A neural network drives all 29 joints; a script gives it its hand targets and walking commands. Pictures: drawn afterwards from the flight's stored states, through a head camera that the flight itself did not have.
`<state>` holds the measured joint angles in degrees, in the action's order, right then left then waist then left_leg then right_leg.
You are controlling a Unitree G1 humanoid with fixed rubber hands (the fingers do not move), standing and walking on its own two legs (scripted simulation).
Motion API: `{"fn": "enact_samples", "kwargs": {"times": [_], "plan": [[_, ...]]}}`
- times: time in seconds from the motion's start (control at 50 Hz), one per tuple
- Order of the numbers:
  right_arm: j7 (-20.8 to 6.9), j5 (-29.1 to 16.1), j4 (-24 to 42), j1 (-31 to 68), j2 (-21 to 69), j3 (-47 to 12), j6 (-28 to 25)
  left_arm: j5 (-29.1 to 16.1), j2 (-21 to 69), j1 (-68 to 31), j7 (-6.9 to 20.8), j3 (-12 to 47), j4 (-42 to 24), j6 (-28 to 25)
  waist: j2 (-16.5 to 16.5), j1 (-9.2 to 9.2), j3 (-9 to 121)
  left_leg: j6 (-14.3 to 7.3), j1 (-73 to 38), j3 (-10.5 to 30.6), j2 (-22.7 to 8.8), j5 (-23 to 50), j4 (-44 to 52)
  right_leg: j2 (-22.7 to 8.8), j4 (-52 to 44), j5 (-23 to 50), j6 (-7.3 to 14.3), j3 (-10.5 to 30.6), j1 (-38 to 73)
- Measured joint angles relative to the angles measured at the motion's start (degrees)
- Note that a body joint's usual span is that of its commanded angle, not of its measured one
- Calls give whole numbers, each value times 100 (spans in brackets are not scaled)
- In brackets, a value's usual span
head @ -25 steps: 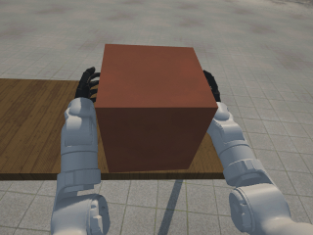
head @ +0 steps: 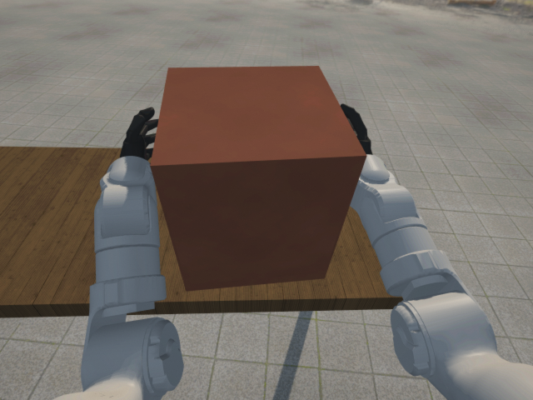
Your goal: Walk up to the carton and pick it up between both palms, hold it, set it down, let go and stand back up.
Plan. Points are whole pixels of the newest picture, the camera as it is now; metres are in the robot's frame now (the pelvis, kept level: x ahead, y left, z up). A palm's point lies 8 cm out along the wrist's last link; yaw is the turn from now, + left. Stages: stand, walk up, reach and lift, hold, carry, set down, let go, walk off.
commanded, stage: reach and lift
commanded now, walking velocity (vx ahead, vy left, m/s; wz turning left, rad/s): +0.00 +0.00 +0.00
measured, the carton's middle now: (251, 180) +0.38 +0.00 +0.18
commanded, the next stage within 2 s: hold in 0.68 s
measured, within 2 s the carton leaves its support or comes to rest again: neither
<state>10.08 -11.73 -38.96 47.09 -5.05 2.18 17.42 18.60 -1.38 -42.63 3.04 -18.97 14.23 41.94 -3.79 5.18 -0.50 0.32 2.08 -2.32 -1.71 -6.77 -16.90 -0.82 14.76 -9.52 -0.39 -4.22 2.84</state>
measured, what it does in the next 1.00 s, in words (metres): stands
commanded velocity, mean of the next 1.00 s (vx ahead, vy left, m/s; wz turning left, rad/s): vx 0.00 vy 0.00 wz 0.00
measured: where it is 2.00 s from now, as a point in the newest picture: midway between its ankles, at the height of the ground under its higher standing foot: outside the picture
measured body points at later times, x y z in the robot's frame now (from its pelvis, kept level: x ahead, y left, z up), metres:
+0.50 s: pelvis +0.00 +0.00 +0.00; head -0.06 +0.02 +0.44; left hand +0.39 +0.16 +0.24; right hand +0.39 -0.16 +0.25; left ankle +0.04 +0.12 -0.75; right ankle +0.00 -0.12 -0.75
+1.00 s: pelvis +0.00 +0.00 +0.00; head -0.08 +0.02 +0.44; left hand +0.38 +0.16 +0.26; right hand +0.38 -0.16 +0.28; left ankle +0.04 +0.12 -0.75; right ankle +0.00 -0.12 -0.75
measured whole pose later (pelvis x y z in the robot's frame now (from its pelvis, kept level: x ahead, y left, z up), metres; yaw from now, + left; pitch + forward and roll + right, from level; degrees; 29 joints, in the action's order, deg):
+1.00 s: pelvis +0.00 +0.00 +0.00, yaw +0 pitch -7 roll -1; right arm 12.5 -19.1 -40.3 54.8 -9.3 -1.2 26.7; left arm 15.9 -3.1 -46.1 1.9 -18.7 15.2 48.3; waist -1.8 5.4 4.3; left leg 0.7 3.7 -2.3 -2.3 -7.2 -18.0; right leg -0.3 15.0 -9.5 -0.1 -4.1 1.5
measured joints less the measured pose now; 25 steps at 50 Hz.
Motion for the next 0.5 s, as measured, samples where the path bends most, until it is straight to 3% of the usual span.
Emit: {"fn": "enact_samples", "kwargs": {"times": [0.36, 0.5], "plan": [[101, -314, -44, 211, -134, -187, 307, -72, -66, -15, 0, 10, -4, 207, 61, 65, 106, 25, -3, 40, -21, -51, -54, 26, -46, -11, 13, -34, 62], [164, -421, 59, 289, -242, -258, 410, -178, -64, -138, -84, -4, 40, 217, 116, 4, 231, 28, 56, 3, -50, -58, -75, 50, 0, -15, 24, 7, -28]]}}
